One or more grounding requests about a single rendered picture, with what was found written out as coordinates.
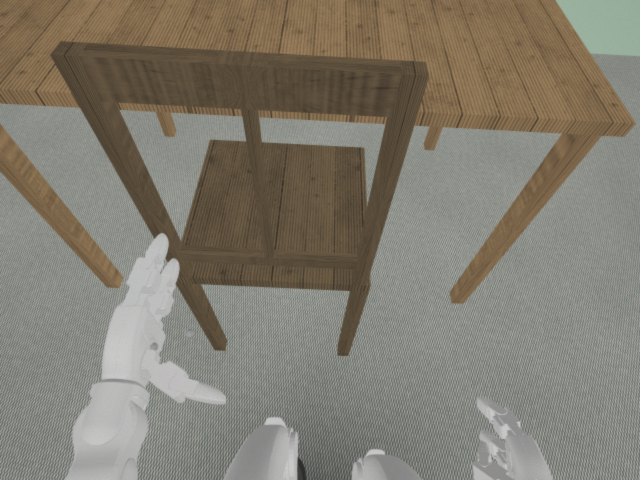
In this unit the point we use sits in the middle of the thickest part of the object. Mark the table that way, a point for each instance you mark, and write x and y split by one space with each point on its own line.
513 65

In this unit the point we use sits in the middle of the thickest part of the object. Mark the left robot thigh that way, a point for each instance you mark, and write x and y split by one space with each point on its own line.
269 453

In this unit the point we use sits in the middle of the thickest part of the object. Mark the right robot shin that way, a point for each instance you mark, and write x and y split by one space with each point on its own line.
375 451

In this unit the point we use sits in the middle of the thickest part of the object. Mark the left robot hand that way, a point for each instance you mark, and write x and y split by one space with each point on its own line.
136 324

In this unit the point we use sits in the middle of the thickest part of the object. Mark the right robot hand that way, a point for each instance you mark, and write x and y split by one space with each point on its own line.
519 458

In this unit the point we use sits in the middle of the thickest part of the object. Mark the chair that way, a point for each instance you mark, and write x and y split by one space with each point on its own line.
263 214

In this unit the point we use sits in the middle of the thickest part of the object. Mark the robot left forearm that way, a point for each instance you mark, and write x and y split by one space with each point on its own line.
109 432

